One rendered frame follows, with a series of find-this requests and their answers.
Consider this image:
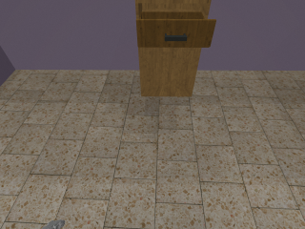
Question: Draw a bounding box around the cabinet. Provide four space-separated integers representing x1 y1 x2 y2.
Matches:
135 0 212 97

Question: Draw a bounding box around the handle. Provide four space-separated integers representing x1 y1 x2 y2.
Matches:
164 33 188 41

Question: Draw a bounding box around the robot left hand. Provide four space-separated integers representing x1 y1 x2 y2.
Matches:
42 219 65 229

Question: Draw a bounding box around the drawer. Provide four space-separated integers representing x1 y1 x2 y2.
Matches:
136 11 216 48

